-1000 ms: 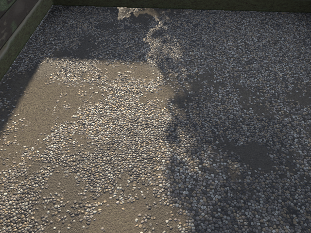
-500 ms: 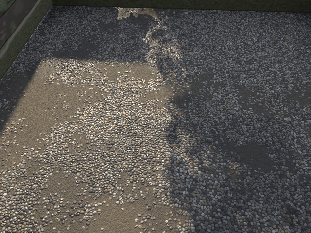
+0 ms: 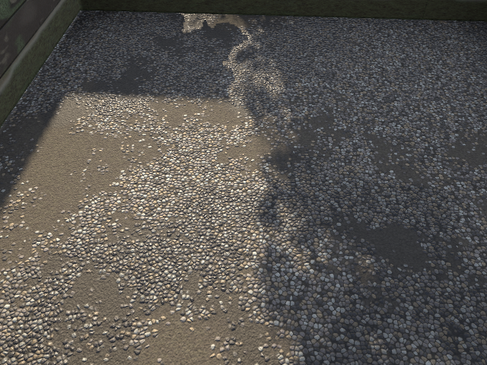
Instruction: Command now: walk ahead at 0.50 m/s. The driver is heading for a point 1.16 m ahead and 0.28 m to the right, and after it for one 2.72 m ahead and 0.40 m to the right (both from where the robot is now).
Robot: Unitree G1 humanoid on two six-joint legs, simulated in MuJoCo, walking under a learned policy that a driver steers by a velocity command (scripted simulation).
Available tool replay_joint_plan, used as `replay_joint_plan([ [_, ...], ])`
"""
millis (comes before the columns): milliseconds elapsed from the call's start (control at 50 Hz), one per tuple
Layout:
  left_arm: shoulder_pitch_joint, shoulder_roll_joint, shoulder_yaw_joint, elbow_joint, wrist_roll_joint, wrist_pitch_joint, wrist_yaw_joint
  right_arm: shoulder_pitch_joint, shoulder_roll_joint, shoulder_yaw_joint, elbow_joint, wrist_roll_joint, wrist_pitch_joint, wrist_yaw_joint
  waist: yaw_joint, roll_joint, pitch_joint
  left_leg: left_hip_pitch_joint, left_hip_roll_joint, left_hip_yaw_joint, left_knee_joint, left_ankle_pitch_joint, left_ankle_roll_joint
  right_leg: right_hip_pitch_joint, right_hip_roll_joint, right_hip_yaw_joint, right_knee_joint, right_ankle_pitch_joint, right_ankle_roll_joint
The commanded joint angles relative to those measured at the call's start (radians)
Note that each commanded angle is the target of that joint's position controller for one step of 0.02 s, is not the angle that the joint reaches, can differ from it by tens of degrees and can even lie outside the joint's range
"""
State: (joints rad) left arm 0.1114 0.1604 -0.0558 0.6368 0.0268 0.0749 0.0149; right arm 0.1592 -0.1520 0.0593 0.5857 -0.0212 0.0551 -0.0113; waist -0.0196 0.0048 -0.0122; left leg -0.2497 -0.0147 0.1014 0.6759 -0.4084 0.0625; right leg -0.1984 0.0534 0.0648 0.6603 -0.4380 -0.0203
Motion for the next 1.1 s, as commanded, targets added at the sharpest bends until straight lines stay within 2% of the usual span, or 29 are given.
replay_joint_plan([
  [20, -0.127, 0.079, 0.019, -0.115, 0.0, -0.008, -0.001, -0.12, -0.065, -0.018, -0.108, -0.008, -0.018, 0.009, -0.008, 0.012, -0.001, -0.011, 0.081, -0.078, -0.075, 0.468, 0.006, -0.039, -0.055, 0.065, -0.054, 0.494, -0.019],
  [40, -0.066, 0.072, 0.022, -0.084, -0.001, -0.014, 0.003, -0.042, -0.06, -0.018, -0.085, -0.004, -0.019, 0.0, -0.003, -0.004, -0.113, 0.033, 0.082, -0.099, -0.106, 0.33, 0.009, 0.029, -0.041, 0.054, -0.056, 0.336, -0.022],
  [120, -0.082, 0.065, 0.018, -0.088, 0.001, -0.017, 0.001, -0.071, -0.067, -0.019, -0.091, 0.002, -0.014, -0.004, 0.003, 0.005, -0.043, 0.005, 0.085, -0.107, -0.124, 0.305, 0.013, -0.002, -0.034, 0.05, -0.067, 0.297, -0.019],
  [140, -0.125, 0.079, 0.018, -0.114, 0.0, -0.007, -0.001, -0.119, -0.065, -0.018, -0.108, -0.009, -0.017, 0.009, -0.007, 0.015, 0.002, -0.014, 0.082, -0.078, -0.074, 0.467, 0.007, -0.041, -0.055, 0.066, -0.053, 0.493, -0.018],
  [160, -0.064, 0.073, 0.022, -0.083, 0.0, -0.015, 0.003, -0.04, -0.059, -0.018, -0.085, -0.005, -0.019, 0.0, -0.003, -0.004, -0.117, 0.036, 0.082, -0.098, -0.105, 0.33, 0.009, 0.03, -0.042, 0.056, -0.056, 0.338, -0.022],
  [180, -0.073, 0.068, 0.019, -0.087, 0.0, -0.017, 0.003, -0.057, -0.064, -0.018, -0.086, 0.0, -0.018, -0.002, 0.001, -0.002, -0.072, 0.015, 0.083, -0.102, -0.116, 0.31, 0.01, 0.011, -0.036, 0.05, -0.063, 0.313, -0.02],
  [240, -0.082, 0.066, 0.018, -0.088, 0.001, -0.017, 0.002, -0.07, -0.067, -0.019, -0.091, 0.002, -0.014, -0.004, 0.002, 0.004, -0.042, 0.005, 0.085, -0.106, -0.123, 0.305, 0.013, -0.002, -0.034, 0.051, -0.066, 0.301, -0.02],
  [260, -0.125, 0.079, 0.018, -0.114, -0.001, -0.007, -0.001, -0.118, -0.065, -0.018, -0.108, -0.009, -0.017, 0.009, -0.008, 0.015, 0.002, -0.014, 0.081, -0.077, -0.073, 0.467, 0.006, -0.042, -0.055, 0.067, -0.053, 0.496, -0.019],
  [280, -0.063, 0.074, 0.022, -0.083, 0.0, -0.015, 0.003, -0.039, -0.059, -0.018, -0.085, -0.006, -0.019, -0.001, -0.004, -0.004, -0.117, 0.037, 0.082, -0.097, -0.104, 0.331, 0.009, 0.03, -0.042, 0.057, -0.056, 0.341, -0.023],
  [340, -0.081, 0.065, 0.018, -0.087, 0.001, -0.018, 0.002, -0.069, -0.066, -0.019, -0.09, 0.002, -0.016, -0.004, 0.002, 0.002, -0.052, 0.011, 0.085, -0.105, -0.121, 0.304, 0.013, 0.001, -0.036, 0.052, -0.066, 0.303, -0.021],
  [360, -0.126, 0.079, 0.019, -0.115, 0.0, -0.008, -0.001, -0.119, -0.066, -0.019, -0.107, -0.009, -0.018, 0.008, -0.007, 0.013, -0.001, -0.01, 0.082, -0.076, -0.073, 0.469, 0.006, -0.04, -0.054, 0.067, -0.053, 0.497, -0.02],
  [380, -0.066, 0.073, 0.021, -0.084, -0.001, -0.014, 0.004, -0.041, -0.06, -0.018, -0.085, -0.005, -0.019, -0.001, -0.003, -0.004, -0.113, 0.034, 0.083, -0.096, -0.104, 0.331, 0.009, 0.027, -0.041, 0.056, -0.055, 0.339, -0.023],
  [400, -0.074, 0.067, 0.019, -0.087, 0.0, -0.016, 0.003, -0.057, -0.063, -0.018, -0.085, 0.0, -0.017, -0.003, 0.002, -0.001, -0.071, 0.015, 0.084, -0.101, -0.115, 0.312, 0.01, 0.01, -0.035, 0.051, -0.062, 0.313, -0.02],
  [460, -0.071, 0.065, 0.018, -0.084, 0.001, -0.017, 0.001, -0.059, -0.067, -0.018, -0.086, 0.002, -0.014, -0.004, 0.003, 0.002, -0.046, 0.009, 0.088, -0.108, -0.128, 0.292, 0.014, -0.001, -0.034, 0.055, -0.073, 0.286, -0.021],
  [480, -0.111, 0.076, 0.017, -0.108, 0.002, -0.006, -0.002, -0.102, -0.066, -0.016, -0.1, -0.011, -0.017, 0.009, -0.006, 0.014, 0.008, -0.01, 0.085, -0.083, -0.087, 0.447, 0.01, -0.046, -0.057, 0.076, -0.066, 0.475, -0.021],
  [500, -0.037, 0.066, 0.018, -0.067, 0.001, -0.013, 0.002, -0.009, -0.054, -0.013, -0.069, -0.006, -0.019, 0.0, -0.003, -0.01, -0.111, 0.041, 0.094, -0.109, -0.134, 0.289, 0.011, 0.034, -0.048, 0.073, -0.091, 0.304, -0.025],
  [520, -0.101, 0.071, 0.015, -0.102, 0.003, -0.005, -0.002, -0.079, -0.06, -0.013, -0.087, -0.014, -0.021, 0.011, -0.008, 0.006, 0.004, 0.002, 0.088, -0.09, -0.11, 0.43, 0.008, -0.038, -0.063, 0.088, -0.09, 0.473, -0.023],
  [540, -0.094, 0.063, 0.012, -0.094, 0.006, -0.004, -0.001, -0.056, -0.046, -0.009, -0.077, -0.02, -0.024, 0.014, -0.013, 0.002, -0.054, 0.042, 0.098, -0.097, -0.127, 0.439, 0.005, -0.015, -0.075, 0.097, -0.105, 0.494, -0.022],
  [560, -0.025, 0.05, 0.01, -0.048, 0.002, -0.01, 0.002, 0.012, -0.035, -0.002, -0.044, -0.005, -0.024, 0.004, -0.001, -0.028, -0.122, 0.059, 0.109, -0.124, -0.195, 0.266, 0.005, 0.069, -0.066, 0.096, -0.168, 0.289, -0.018],
  [580, -0.114, 0.053, 0.007, -0.092, 0.003, -0.003, -0.002, -0.071, -0.051, -0.006, -0.068, -0.012, -0.024, 0.013, -0.011, -0.004, 0.028, 0.021, 0.1, -0.108, -0.187, 0.412, 0.002, -0.023, -0.077, 0.106, -0.163, 0.462, -0.013],
  [600, -0.104, 0.047, 0.004, -0.08, 0.007, -0.001, -0.002, -0.049, -0.037, -0.002, -0.056, -0.019, -0.027, 0.015, -0.011, -0.006, -0.032, 0.063, 0.116, -0.117, -0.213, 0.441, 0.0, 0.012, -0.092, 0.116, -0.192, 0.486, -0.008],
  [660, -0.067, 0.063, 0.01, -0.053, 0.005, 0.001, -0.002, -0.014, -0.055, -0.008, -0.022, -0.014, -0.033, 0.02, -0.007, -0.002, -0.058, 0.113, 0.123, -0.132, -0.268, 0.492, 0.004, 0.065, -0.103, 0.12, -0.246, 0.503, -0.009],
  [700, -0.053, 0.07, 0.016, -0.039, 0.002, 0.001, -0.002, -0.005, -0.064, -0.013, -0.006, -0.007, -0.037, 0.023, -0.003, 0.0, -0.068, 0.137, 0.126, -0.138, -0.298, 0.509, 0.007, 0.09, -0.106, 0.118, -0.274, 0.491, -0.009],
  [720, -0.015, 0.075, 0.021, -0.013, -0.006, -0.005, 0.002, 0.009, -0.084, -0.018, 0.008, 0.011, -0.034, 0.01, 0.013, -0.002, -0.094, 0.129, 0.12, -0.153, -0.307, 0.426, 0.006, 0.135, -0.085, 0.098, -0.276, 0.364, -0.009],
  [780, -0.027, 0.067, 0.021, -0.008, -0.01, -0.01, 0.001, -0.012, -0.083, -0.021, 0.007, 0.012, -0.026, 0.003, 0.014, 0.006, -0.047, 0.117, 0.117, -0.153, -0.329, 0.419, 0.01, 0.096, -0.091, 0.098, -0.286, 0.368, -0.008],
  [1000, -0.009, 0.088, 0.029, -0.016, -0.008, -0.013, 0.007, 0.001, -0.107, -0.041, 0.007, 0.005, 0.004, -0.008, -0.003, 0.002, -0.067, 0.148, 0.116, -0.146, -0.263, 0.5, 0.03, 0.022, -0.087, 0.077, -0.227, 0.411, -0.018],
  [1020, 0.061, 0.081, 0.01, -0.013, 0.03, -0.006, 0.013, 0.084, -0.134, -0.033, 0.021, -0.019, 0.009, -0.005, 0.006, -0.028, -0.081, 0.18, 0.12, -0.191, -0.319, 0.505, 0.081, 0.03, -0.091, 0.103, -0.262, 0.402, -0.074],
  [1040, 0.064, 0.088, 0.014, -0.008, 0.026, -0.003, 0.014, 0.074, -0.147, -0.039, 0.026, -0.012, 0.01, -0.004, 0.01, -0.017, -0.029, 0.175, 0.125, -0.188, -0.33, 0.518, 0.091, 0.006, -0.094, 0.101, -0.27, 0.391, -0.079],
  [1100, 0.084, 0.113, 0.013, -0.008, 0.02, -0.008, 0.016, 0.062, -0.139, -0.034, 0.021, -0.013, 0.008, -0.004, 0.01, 0.004, -0.027, 0.2, 0.12, -0.184, -0.345, 0.512, 0.085, 0.004, -0.101, 0.105, -0.293, 0.373, -0.072],
])
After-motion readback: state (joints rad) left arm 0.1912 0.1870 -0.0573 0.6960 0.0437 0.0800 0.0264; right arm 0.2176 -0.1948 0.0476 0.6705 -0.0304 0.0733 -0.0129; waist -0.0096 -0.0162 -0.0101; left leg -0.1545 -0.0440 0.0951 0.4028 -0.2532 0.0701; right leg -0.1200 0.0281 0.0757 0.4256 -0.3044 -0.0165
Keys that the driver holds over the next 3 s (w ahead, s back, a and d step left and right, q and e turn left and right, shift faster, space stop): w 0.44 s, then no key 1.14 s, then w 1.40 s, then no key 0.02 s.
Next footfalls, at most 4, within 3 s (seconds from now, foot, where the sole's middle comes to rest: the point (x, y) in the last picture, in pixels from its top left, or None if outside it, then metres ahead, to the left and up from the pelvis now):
none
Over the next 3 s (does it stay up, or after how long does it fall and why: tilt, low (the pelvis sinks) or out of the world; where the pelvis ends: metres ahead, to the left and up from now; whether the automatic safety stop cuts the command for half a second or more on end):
stays up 0.00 -0.01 0.00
